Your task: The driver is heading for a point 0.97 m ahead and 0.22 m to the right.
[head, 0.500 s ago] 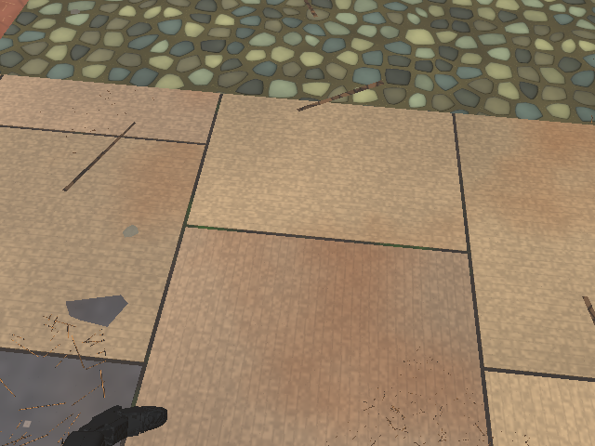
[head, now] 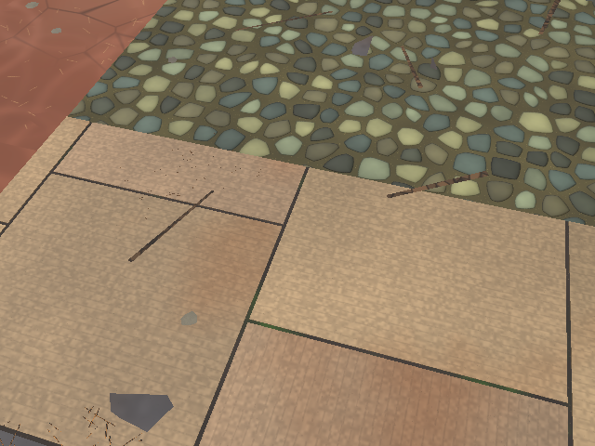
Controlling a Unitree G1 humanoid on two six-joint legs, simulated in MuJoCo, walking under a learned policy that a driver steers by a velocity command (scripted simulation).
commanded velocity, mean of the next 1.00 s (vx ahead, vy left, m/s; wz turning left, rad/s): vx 0.50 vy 0.00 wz -0.40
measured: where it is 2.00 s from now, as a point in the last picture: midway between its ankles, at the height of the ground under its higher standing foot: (429, 282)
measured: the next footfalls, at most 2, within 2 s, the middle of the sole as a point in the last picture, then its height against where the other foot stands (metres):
left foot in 0.10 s outside the picture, level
right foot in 0.66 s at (397, 444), level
